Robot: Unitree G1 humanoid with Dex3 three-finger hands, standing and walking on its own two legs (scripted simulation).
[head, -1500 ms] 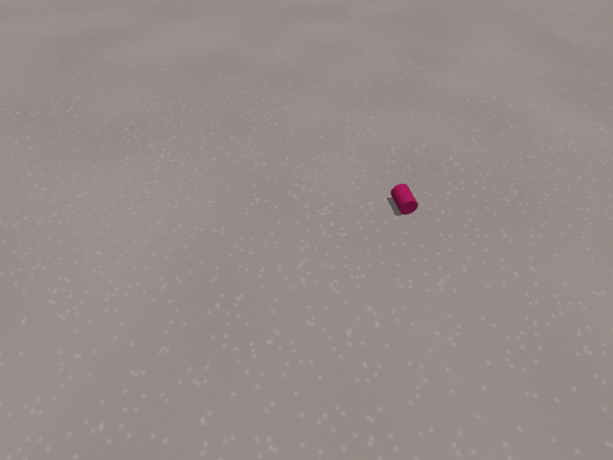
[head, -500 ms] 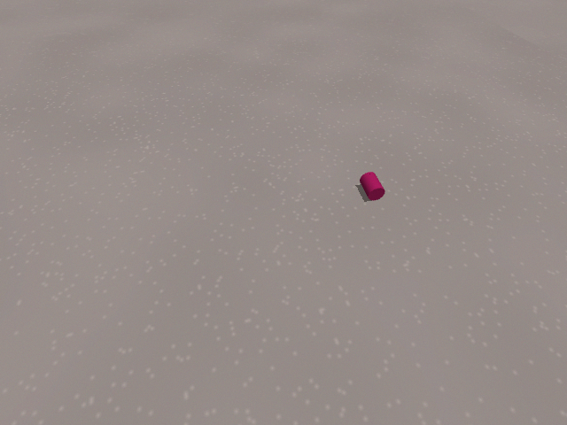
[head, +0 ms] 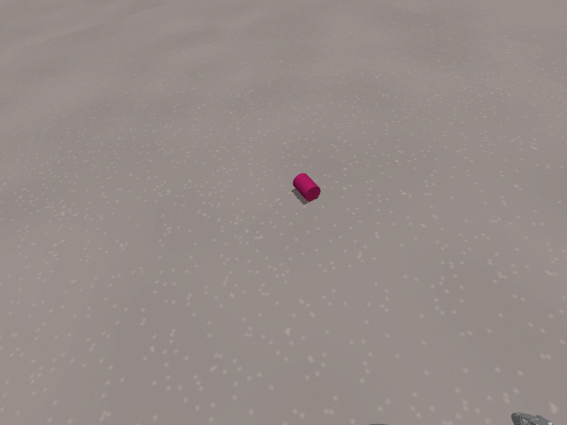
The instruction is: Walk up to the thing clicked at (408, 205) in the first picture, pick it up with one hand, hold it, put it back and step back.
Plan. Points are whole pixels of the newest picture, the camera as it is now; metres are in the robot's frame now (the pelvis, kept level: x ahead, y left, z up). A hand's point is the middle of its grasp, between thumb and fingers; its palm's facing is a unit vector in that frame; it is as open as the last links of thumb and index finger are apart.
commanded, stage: walk up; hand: left
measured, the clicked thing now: (306, 187) +1.27 +0.02 -0.69
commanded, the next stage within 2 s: none
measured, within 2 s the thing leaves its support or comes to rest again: neither
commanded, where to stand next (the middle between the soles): +0.87 +0.24 m, yaw -60 degrees
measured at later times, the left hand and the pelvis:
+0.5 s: hand (129, 269) +0.44 +0.37 -0.11, palm faces -0.39 -0.80 -0.46, open 7.4 cm; pelvis +0.25 +0.12 +0.03, yaw -21 degrees
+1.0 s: hand (163, 186) +0.67 +0.35 -0.09, palm faces -0.48 -0.72 -0.51, open 7.4 cm; pelvis +0.45 +0.17 +0.02, yaw -34 degrees
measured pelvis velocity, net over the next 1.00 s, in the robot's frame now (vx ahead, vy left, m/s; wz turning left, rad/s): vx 0.45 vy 0.17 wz -0.60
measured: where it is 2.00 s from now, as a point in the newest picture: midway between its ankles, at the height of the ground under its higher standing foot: (243, 273)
